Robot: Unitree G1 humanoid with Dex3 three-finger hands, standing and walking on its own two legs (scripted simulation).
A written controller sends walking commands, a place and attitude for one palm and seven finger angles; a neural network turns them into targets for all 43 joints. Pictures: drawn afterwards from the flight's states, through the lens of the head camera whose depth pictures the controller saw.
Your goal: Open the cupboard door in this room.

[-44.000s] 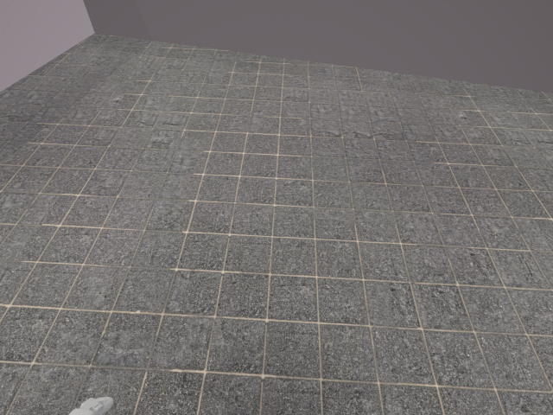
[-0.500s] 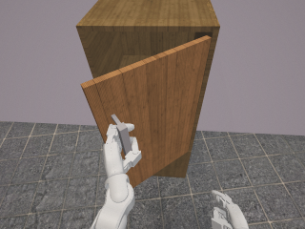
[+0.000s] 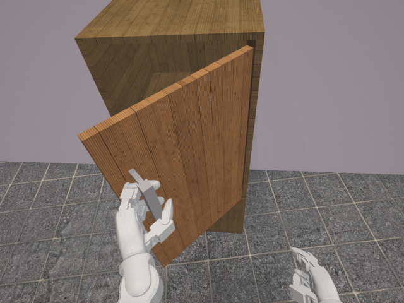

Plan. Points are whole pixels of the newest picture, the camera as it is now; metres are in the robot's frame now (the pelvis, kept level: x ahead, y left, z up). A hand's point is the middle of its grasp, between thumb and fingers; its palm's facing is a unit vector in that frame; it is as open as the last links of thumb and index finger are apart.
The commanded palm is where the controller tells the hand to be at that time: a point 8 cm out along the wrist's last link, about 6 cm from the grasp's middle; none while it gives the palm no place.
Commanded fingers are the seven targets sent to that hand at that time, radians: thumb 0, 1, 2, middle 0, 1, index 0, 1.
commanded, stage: open thumb and fingers to let go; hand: left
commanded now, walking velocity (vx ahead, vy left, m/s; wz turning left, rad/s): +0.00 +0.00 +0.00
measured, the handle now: (147, 197) +0.31 +0.12 +0.07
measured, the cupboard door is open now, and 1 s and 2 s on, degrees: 47 57 73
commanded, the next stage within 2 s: slide the hand sideways off the handle in 0.60 s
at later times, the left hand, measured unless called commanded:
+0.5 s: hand (174, 221) +0.26 +0.06 +0.07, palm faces +0.38 -0.92 -0.05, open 14.8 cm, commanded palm +0.21 +0.11 +0.07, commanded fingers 0.00 -0.50 0.30 -0.17 -0.45 -0.17 -0.45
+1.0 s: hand (187, 247) +0.21 +0.03 +0.06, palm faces +0.29 -0.79 -0.54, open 15.6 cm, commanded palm none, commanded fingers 0.00 -0.50 0.30 -0.15 -0.30 -0.15 -0.30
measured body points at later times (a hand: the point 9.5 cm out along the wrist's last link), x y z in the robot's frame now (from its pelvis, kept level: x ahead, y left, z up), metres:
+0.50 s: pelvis +0.01 -0.05 -0.01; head +0.04 -0.11 +0.44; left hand +0.23 +0.11 +0.08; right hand +0.19 -0.27 -0.12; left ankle +0.01 +0.17 -0.67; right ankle -0.03 +0.01 -0.69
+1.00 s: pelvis -0.04 -0.21 -0.04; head -0.01 -0.36 +0.38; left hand +0.19 +0.07 +0.09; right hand +0.11 -0.47 -0.20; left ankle +0.00 +0.06 -0.69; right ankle -0.02 -0.22 -0.53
